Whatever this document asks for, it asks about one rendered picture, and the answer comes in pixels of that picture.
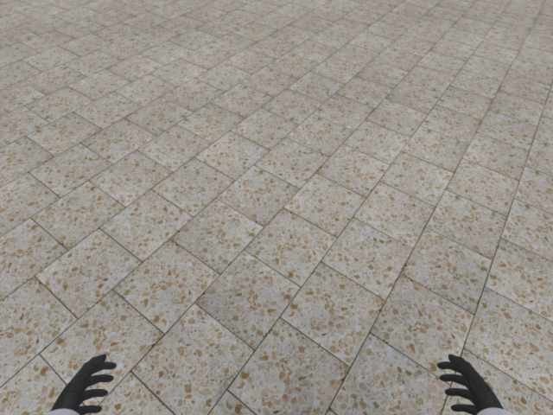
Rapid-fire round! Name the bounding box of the robot left hand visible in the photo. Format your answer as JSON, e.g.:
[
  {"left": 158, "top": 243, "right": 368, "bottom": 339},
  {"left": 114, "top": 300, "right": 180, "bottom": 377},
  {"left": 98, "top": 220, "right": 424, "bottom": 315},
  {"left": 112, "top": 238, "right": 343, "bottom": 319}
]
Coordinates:
[{"left": 51, "top": 354, "right": 117, "bottom": 415}]

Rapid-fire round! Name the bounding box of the robot right hand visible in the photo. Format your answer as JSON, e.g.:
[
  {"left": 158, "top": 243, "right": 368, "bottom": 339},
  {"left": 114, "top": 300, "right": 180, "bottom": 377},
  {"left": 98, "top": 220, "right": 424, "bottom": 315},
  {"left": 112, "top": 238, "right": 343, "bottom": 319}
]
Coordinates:
[{"left": 437, "top": 354, "right": 504, "bottom": 415}]

